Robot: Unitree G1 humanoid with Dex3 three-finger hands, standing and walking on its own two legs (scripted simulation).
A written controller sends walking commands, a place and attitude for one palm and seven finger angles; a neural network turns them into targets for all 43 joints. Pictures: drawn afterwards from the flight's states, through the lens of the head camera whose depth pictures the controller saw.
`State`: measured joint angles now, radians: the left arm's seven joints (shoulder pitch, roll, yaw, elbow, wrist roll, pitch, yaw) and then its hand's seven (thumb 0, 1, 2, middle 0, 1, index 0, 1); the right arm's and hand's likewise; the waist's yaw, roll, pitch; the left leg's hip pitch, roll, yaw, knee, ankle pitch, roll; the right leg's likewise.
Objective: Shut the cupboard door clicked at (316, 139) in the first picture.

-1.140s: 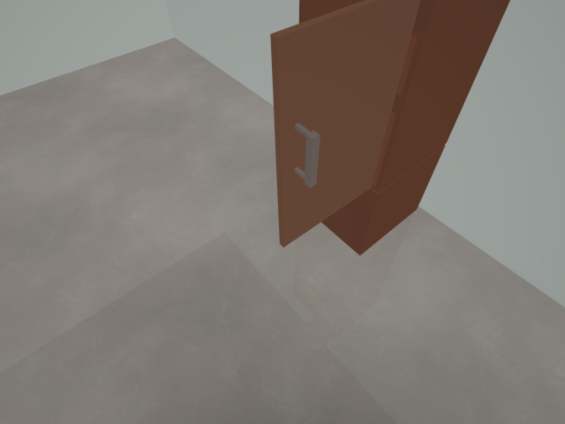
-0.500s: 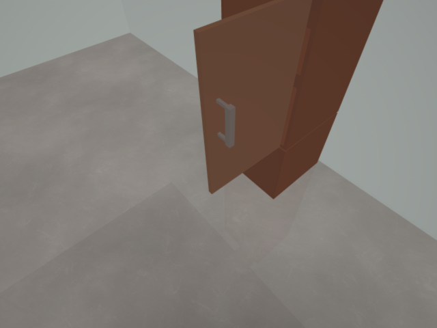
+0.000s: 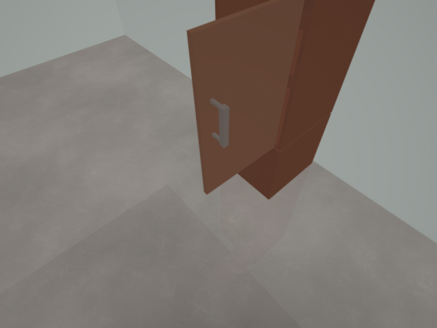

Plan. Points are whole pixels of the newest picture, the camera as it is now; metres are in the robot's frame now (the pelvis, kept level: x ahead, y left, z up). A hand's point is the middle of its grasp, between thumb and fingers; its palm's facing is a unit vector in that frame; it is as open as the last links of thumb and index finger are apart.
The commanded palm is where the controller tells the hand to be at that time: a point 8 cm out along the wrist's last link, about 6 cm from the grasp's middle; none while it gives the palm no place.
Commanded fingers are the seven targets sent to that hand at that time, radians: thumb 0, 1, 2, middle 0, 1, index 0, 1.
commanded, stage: walk around to get in front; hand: left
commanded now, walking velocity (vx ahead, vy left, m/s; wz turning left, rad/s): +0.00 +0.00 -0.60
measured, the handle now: (219, 123) +0.62 +0.04 -0.01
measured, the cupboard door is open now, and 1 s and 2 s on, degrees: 89 89 89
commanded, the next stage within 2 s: none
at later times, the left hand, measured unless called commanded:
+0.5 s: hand out of the picture +0.10 +0.22 -0.18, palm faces -0.18 -0.96 -0.20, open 7.4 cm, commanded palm none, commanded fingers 0.00 0.90 0.90 -0.20 -0.30 -0.20 -0.30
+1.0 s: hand out of the picture +0.13 +0.15 -0.19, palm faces -0.49 -0.85 -0.21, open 7.4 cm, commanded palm none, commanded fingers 0.00 0.90 0.90 -0.20 -0.30 -0.20 -0.30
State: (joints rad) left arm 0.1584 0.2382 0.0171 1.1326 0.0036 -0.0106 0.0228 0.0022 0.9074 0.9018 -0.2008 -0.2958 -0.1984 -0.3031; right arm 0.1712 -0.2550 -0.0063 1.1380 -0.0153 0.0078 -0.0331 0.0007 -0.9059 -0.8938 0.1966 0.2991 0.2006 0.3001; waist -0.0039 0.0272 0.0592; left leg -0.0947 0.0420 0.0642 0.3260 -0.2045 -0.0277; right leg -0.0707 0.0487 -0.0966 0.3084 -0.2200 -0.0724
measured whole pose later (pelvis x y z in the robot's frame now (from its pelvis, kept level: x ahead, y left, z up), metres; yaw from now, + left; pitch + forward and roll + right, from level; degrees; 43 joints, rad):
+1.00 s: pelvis -0.04 +0.02 -0.02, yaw -32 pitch +1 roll -1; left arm 0.17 0.23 0.07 0.91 0.02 0.07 -0.01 0.00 0.91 0.90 -0.20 -0.30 -0.20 -0.30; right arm 0.10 -0.23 -0.05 0.86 -0.01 0.01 -0.03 0.00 -0.91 -0.89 0.20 0.30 0.20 0.30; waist 0.00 -0.02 0.11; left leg -0.31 0.04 0.03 0.60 -0.33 -0.03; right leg -0.38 0.05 0.12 0.66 -0.34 0.03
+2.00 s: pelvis -0.06 -0.03 -0.02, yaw -67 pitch +2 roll +0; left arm 0.10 0.26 0.07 0.88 0.02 0.04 -0.04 0.00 0.91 0.90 -0.20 -0.30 -0.19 -0.30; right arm 0.25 -0.24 -0.04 0.90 -0.02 0.03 -0.01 0.00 -0.90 -0.89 0.20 0.30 0.21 0.30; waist -0.02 0.03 0.11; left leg -0.30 0.17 0.17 0.70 -0.42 -0.07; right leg -0.29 -0.02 -0.07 0.60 -0.31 -0.01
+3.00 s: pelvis -0.08 -0.09 -0.01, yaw -103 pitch +2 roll +1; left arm 0.16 0.22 0.06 0.90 0.02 0.05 -0.01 0.00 0.91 0.90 -0.20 -0.30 -0.20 -0.30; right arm 0.16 -0.24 -0.05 0.88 0.00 0.03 -0.02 0.00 -0.91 -0.89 0.19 0.30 0.20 0.30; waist -0.01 -0.02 0.10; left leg -0.38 0.04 0.04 0.71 -0.36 -0.08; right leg -0.27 0.04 0.10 0.56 -0.31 -0.01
